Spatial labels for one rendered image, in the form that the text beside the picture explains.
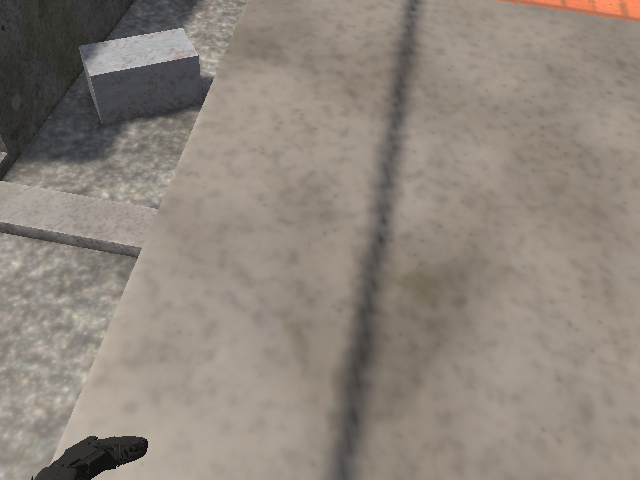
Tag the left robot hand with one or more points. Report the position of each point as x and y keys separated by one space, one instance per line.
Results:
x=90 y=457

